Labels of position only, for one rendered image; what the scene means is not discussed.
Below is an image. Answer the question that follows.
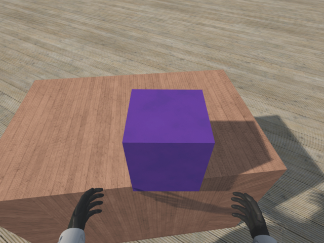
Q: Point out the carton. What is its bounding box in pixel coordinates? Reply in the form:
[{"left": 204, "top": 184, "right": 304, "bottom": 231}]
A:
[{"left": 122, "top": 89, "right": 215, "bottom": 191}]

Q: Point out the robot left hand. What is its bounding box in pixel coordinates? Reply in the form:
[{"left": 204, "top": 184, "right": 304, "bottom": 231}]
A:
[{"left": 67, "top": 188, "right": 104, "bottom": 230}]

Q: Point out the robot left forearm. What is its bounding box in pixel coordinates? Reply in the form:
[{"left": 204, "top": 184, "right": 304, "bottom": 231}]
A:
[{"left": 58, "top": 228, "right": 85, "bottom": 243}]

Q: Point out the robot right hand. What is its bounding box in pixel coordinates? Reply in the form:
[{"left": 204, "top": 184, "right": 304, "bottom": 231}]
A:
[{"left": 231, "top": 192, "right": 270, "bottom": 239}]

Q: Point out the pedestal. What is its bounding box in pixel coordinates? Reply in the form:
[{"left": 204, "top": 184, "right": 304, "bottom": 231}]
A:
[{"left": 0, "top": 69, "right": 287, "bottom": 243}]

